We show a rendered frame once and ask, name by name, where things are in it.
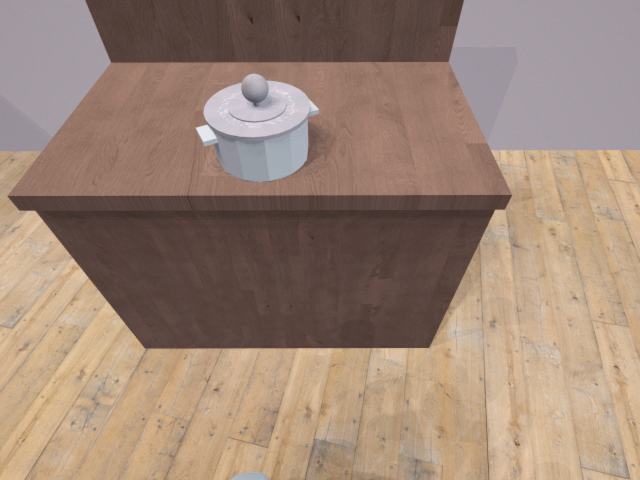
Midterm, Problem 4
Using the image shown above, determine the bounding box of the table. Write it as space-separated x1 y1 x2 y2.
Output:
8 0 512 349

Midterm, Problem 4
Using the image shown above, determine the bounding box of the knob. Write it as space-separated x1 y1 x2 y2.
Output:
241 74 269 103

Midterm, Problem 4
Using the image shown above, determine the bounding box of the lid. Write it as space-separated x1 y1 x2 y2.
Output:
203 81 311 141

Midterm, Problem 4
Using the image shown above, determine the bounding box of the pot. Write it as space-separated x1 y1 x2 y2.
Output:
196 100 319 182

